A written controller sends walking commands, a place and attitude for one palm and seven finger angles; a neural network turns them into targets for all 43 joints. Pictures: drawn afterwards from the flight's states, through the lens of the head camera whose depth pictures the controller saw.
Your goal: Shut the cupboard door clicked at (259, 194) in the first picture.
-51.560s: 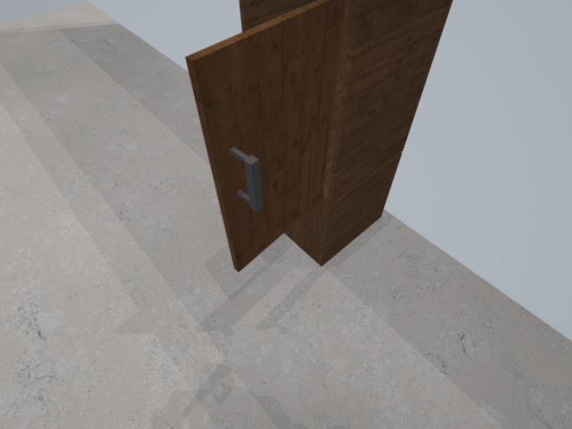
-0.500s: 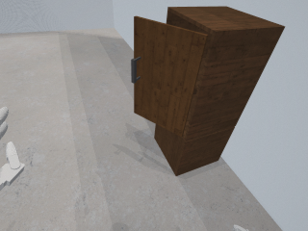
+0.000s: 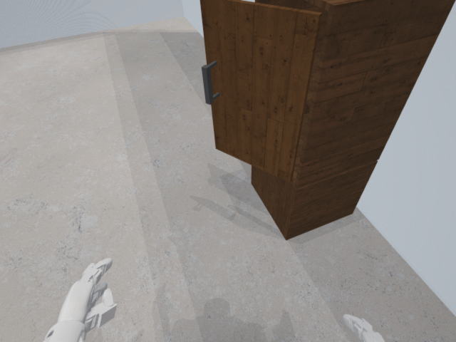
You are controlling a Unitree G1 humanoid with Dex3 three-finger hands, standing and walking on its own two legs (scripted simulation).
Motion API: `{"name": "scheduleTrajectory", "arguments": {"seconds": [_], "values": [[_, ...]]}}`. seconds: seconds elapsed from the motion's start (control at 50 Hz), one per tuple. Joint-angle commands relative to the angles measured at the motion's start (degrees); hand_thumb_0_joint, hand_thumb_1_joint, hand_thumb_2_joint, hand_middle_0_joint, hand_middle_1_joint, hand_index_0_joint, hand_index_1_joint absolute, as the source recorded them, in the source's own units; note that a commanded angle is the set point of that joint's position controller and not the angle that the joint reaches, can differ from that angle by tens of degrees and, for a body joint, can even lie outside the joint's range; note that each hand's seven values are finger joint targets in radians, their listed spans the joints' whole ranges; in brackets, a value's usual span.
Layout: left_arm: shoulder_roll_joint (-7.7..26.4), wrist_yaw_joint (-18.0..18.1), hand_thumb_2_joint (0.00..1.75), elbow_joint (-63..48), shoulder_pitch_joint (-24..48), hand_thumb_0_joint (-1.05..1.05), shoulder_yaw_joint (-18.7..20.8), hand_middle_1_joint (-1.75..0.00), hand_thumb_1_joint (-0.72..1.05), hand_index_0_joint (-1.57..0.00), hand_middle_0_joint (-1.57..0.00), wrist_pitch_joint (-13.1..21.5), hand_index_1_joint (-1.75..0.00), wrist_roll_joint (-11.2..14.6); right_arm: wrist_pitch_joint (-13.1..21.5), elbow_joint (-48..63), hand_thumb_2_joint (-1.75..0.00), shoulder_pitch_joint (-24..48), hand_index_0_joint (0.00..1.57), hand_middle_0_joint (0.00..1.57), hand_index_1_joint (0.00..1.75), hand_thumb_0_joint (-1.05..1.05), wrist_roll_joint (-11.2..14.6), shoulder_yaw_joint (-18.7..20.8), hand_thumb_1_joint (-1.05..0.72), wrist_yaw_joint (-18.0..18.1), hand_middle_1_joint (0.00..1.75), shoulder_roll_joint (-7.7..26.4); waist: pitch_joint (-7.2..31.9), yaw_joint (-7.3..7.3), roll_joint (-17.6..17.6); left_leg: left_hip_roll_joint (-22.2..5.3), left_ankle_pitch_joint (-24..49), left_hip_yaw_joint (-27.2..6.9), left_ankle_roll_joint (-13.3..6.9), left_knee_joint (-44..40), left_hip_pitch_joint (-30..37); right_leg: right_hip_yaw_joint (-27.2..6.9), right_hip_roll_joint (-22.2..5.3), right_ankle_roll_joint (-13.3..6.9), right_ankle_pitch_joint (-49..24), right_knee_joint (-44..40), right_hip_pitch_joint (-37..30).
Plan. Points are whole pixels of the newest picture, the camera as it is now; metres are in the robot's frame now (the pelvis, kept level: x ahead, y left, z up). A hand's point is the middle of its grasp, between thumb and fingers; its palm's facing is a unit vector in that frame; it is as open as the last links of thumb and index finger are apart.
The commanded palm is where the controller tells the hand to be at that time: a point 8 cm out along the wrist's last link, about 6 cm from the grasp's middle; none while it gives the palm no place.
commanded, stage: let the arm hang, fingers relaxed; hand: left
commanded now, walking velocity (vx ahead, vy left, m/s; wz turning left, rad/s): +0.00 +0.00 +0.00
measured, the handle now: (211, 82) +0.91 +0.10 +0.01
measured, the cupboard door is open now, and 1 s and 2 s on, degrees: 33 33 33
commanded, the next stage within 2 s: look to check the result in 0.94 s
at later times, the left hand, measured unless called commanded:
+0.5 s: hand out of the picture -0.01 +0.18 -0.16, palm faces +0.03 -0.97 -0.24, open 7.3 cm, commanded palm none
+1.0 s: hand out of the picture +0.00 +0.14 -0.16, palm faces +0.05 -0.99 -0.15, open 7.4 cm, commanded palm none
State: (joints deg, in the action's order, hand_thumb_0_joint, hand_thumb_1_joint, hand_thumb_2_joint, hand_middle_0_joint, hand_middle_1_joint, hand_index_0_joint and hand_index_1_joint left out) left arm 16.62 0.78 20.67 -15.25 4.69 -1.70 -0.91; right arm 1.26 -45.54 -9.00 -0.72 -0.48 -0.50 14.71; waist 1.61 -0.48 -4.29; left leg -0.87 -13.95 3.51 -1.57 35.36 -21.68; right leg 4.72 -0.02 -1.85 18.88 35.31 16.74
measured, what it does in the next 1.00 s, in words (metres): stands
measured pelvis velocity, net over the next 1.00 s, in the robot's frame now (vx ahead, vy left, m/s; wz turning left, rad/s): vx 0.02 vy -0.01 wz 0.00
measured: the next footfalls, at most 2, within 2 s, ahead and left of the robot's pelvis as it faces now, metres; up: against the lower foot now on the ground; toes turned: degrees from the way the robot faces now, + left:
none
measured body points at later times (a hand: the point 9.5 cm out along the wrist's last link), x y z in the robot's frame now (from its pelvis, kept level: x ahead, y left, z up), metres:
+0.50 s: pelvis +0.01 -0.02 +0.02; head +0.01 -0.02 +0.47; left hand -0.01 +0.23 -0.14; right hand -0.01 -0.24 -0.15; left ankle +0.05 +0.10 -0.73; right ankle +0.00 -0.10 -0.73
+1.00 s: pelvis +0.02 -0.01 +0.02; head +0.02 -0.01 +0.47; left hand +0.00 +0.19 -0.15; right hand +0.00 -0.22 -0.15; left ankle +0.05 +0.10 -0.73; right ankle +0.00 -0.10 -0.73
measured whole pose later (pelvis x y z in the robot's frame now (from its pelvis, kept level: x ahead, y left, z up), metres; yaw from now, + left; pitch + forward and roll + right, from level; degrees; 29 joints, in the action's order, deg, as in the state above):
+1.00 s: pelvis +0.02 -0.01 +0.02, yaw +0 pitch -1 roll +0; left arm 6.3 1.7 66.0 -18.9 0.1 0.2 -0.3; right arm -0.5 -65.2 -18.0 -1.0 -0.1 2.0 6.6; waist -0.2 -0.2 -0.1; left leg -1.1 -10.1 3.2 -0.4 23.4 -12.0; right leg 4.8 1.1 -2.4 14.5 22.4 6.7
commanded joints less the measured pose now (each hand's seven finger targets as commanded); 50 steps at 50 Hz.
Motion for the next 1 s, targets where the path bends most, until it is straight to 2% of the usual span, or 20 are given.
{"name": "scheduleTrajectory", "arguments": {"seconds": [0.0,0.04,0.08,0.12,0.16,0.2,0.22,0.3,0.34,0.4,0.5,0.54,0.64,0.76,0.98], "values": [[4.75,-0.04,0.90,9.21,1.45,0.00,-1.95,-0.30,0.90,-0.20,-0.20,0.99,-0.30,-0.31,-1.26,2.93,-0.90,-2.17,0.20,0.20,0.30,0.00,-0.80,1.59,-0.90,0.93,0.30,4.98,0.65,-1.12,11.91,-3.07,9.58,-6.01,0.24,-2.49,6.87,-9.00,-9.46,-3.69,-9.59,-10.74,3.62],[4.16,0.28,0.90,15.95,1.67,0.00,-2.50,-0.30,0.90,-0.20,-0.20,1.10,-0.30,-0.15,-1.42,0.12,-0.90,-2.54,0.20,0.20,0.30,0.00,-1.03,1.27,-0.90,0.95,0.30,4.84,1.32,-0.76,3.87,-4.59,12.23,-7.31,0.16,-6.36,7.50,-7.66,-7.45,-2.32,-7.67,-10.13,0.71],[3.33,0.33,0.90,22.35,0.43,0.00,-2.74,-0.30,0.90,-0.20,-0.20,1.39,-0.30,-0.01,-1.33,-2.57,-0.90,-2.24,0.20,0.20,0.30,0.00,-0.97,1.08,-0.90,1.28,0.30,4.46,1.20,0.04,-2.36,-5.41,9.15,-8.37,-0.08,-10.15,5.48,-7.66,-5.89,-1.29,-5.42,-11.42,-3.35],[1.85,0.51,0.90,26.36,-1.43,0.00,-1.62,-0.30,0.90,-0.20,-0.20,1.92,-0.30,-0.34,-1.25,-4.39,-0.90,-2.97,0.20,0.20,0.30,0.00,-1.01,1.52,-0.90,1.74,0.30,3.56,2.18,0.50,-2.66,-5.19,8.11,-7.78,0.09,-10.26,5.97,-7.67,-6.28,-1.71,-7.57,-13.73,-5.95],[1.69,0.48,0.90,29.13,-1.08,0.00,-1.84,-0.30,0.90,-0.20,-0.20,2.07,-0.30,-0.07,-1.52,-6.52,-0.90,-4.49,0.20,0.20,0.30,0.00,-0.91,1.63,-0.90,1.86,0.30,2.17,1.99,0.07,-4.27,-4.77,5.39,-6.96,0.59,-10.36,6.27,-8.39,-7.36,-2.28,-6.37,-15.82,-6.18],[2.13,0.38,0.90,31.82,-0.62,0.00,-2.20,-0.30,0.90,-0.20,-0.20,2.26,-0.30,0.14,-1.69,-8.51,-0.90,-6.05,0.20,0.20,0.30,0.00,-0.75,1.68,-0.90,1.97,0.30,1.88,0.44,-0.15,-2.08,-4.74,4.26,-6.47,0.84,-11.01,6.81,-8.75,-7.78,-2.49,-4.50,-17.91,-5.48],[2.58,0.37,0.90,32.76,-0.21,0.00,-2.25,-0.30,0.90,-0.20,-0.20,2.27,-0.30,0.13,-1.78,-9.27,-0.90,-6.81,0.20,0.20,0.30,0.00,-0.57,1.85,-0.90,2.03,0.30,2.51,-1.04,-0.30,0.40,-5.02,4.64,-6.41,0.92,-11.22,7.53,-8.28,-7.47,-2.43,-3.94,-18.56,-4.52],[1.98,0.38,0.90,37.27,-0.86,0.00,-2.75,-0.30,0.90,-0.20,-0.20,2.33,-0.30,0.36,-1.75,-12.49,-0.90,-9.13,0.20,0.20,0.30,0.00,-0.41,1.80,-0.90,2.28,0.30,2.07,-4.16,-0.31,3.31,-5.18,3.97,-5.92,0.70,-12.89,7.96,-8.39,-7.28,-2.22,-1.98,-20.69,-3.72],[1.73,0.50,0.90,39.01,-1.73,0.00,-2.89,-0.30,0.90,-0.20,-0.20,2.41,-0.30,0.45,-1.63,-13.83,-0.90,-10.32,0.20,0.20,0.30,0.00,-0.24,1.67,-0.90,2.37,0.30,1.49,-3.97,-0.18,4.71,-5.20,5.28,-5.58,0.63,-13.09,8.60,-7.92,-7.40,-2.11,-2.97,-20.87,-4.49],[0.74,0.67,0.90,40.97,-2.87,0.00,-3.25,-0.30,0.90,-0.20,-0.20,2.29,-0.30,0.56,-1.76,-15.48,-0.90,-11.43,0.20,0.20,0.30,0.00,-0.21,1.46,-0.90,2.45,0.30,0.58,-6.03,-0.16,5.63,-5.12,4.25,-5.24,0.52,-13.87,9.23,-7.86,-7.12,-1.97,-1.09,-21.52,-2.92],[-0.95,1.01,0.90,42.81,-4.80,0.00,-3.50,-0.30,0.90,-0.20,-0.20,2.24,-0.30,0.61,-1.76,-17.38,-0.90,-12.70,0.20,0.20,0.30,0.00,-0.21,1.14,-0.90,2.59,0.30,-1.09,-6.85,0.06,5.92,-4.95,4.89,-4.97,0.41,-14.56,9.19,-7.52,-6.79,-1.61,-2.10,-21.07,-3.09],[-1.26,1.12,0.90,43.17,-5.49,0.00,-3.52,-0.30,0.90,-0.20,-0.20,2.31,-0.30,0.60,-1.59,-17.83,-0.90,-13.02,0.20,0.20,0.30,0.00,-0.15,1.02,-0.90,2.69,0.30,-1.51,-6.46,0.14,4.52,-5.25,5.94,-5.05,0.34,-14.94,9.25,-7.23,-6.49,-1.50,-4.01,-20.29,-3.70],[-2.60,1.38,0.90,43.78,-6.84,0.00,-3.58,-0.30,0.90,-0.20,-0.20,2.43,-0.30,0.54,-1.26,-18.35,-0.90,-13.18,0.20,0.20,0.30,0.00,-0.05,0.88,-0.90,2.91,0.30,-2.39,-6.17,0.32,4.41,-5.48,7.85,-5.26,0.19,-15.47,9.47,-6.57,-6.14,-1.21,-7.61,-18.97,-4.88],[-3.85,1.50,0.90,44.04,-7.47,0.00,-3.48,-0.30,0.90,-0.20,-0.20,2.37,-0.30,0.49,-1.26,-18.62,-0.90,-13.03,0.20,0.20,0.30,0.00,-0.15,0.83,-0.90,3.05,0.30,-3.13,-7.61,0.35,3.34,-5.07,6.56,-5.31,0.18,-15.91,8.93,-6.35,-6.00,-1.16,-6.84,-18.78,-4.38],[-3.73,1.47,0.90,44.08,-7.74,0.00,-3.25,-0.30,0.90,-0.20,-0.20,2.48,-0.30,0.46,-1.16,-18.25,-0.90,-12.84,0.20,0.20,0.30,0.00,-0.10,0.96,-0.90,3.11,0.30,-2.70,-6.76,0.20,3.04,-5.12,7.14,-5.43,0.05,-15.90,9.68,-6.46,-5.98,-1.06,-7.69,-18.69,-5.04]]}}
